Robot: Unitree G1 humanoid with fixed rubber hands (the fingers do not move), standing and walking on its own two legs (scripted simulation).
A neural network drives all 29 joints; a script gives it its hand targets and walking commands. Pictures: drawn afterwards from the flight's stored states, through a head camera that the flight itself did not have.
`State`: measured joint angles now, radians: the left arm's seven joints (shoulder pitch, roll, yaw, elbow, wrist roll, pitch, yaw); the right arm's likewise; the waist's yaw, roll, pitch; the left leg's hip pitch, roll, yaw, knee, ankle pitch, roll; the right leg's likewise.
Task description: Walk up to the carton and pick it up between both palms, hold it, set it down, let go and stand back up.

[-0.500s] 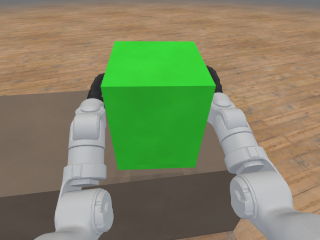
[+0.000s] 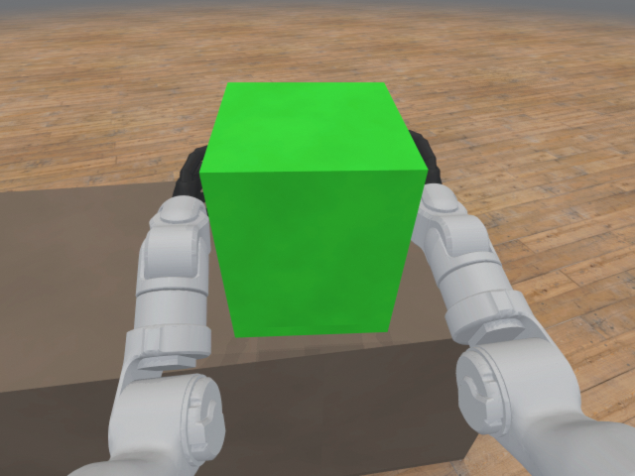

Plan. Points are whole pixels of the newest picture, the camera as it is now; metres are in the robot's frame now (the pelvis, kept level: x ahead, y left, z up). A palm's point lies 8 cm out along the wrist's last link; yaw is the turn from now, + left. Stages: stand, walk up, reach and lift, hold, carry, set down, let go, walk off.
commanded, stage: hold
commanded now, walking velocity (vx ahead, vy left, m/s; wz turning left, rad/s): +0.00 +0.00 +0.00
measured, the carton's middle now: (309, 210) +0.38 +0.01 +0.20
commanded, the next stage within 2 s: none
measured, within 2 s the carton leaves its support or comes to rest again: neither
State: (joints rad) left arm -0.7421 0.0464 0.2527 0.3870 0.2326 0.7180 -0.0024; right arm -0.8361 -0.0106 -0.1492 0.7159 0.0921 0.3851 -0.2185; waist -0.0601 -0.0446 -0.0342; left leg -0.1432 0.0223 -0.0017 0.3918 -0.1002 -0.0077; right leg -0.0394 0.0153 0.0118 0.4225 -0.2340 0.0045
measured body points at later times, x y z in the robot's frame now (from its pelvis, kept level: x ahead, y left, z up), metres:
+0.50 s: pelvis +0.00 +0.00 +0.00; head -0.07 +0.02 +0.44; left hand +0.39 +0.15 +0.21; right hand +0.39 -0.14 +0.22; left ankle +0.08 +0.13 -0.74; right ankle +0.01 -0.12 -0.74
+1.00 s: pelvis +0.00 +0.00 +0.00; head -0.07 +0.02 +0.44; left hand +0.39 +0.15 +0.21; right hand +0.39 -0.14 +0.22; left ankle +0.08 +0.13 -0.74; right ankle +0.01 -0.12 -0.74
